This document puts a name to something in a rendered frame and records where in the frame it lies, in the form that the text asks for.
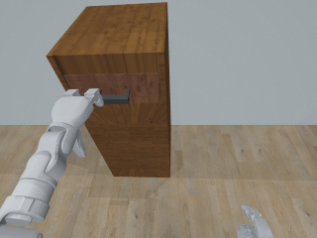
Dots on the left robot upper arm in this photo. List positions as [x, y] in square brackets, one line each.
[10, 231]

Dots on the right robot hand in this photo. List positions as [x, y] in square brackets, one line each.
[261, 227]

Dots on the drawer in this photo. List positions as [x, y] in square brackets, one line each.
[144, 86]

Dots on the cabinet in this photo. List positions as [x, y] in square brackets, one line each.
[134, 139]

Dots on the handle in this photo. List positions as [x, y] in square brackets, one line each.
[116, 98]

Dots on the robot left forearm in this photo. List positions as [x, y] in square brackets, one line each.
[29, 201]

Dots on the left robot hand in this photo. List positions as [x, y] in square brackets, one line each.
[74, 109]

